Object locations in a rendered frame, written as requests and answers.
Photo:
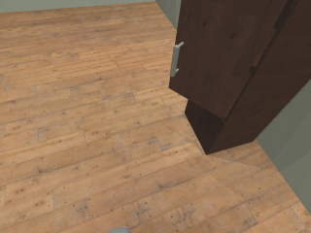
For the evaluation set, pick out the handle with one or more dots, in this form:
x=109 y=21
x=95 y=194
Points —
x=174 y=61

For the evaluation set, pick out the cupboard door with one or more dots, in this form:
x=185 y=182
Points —
x=222 y=39

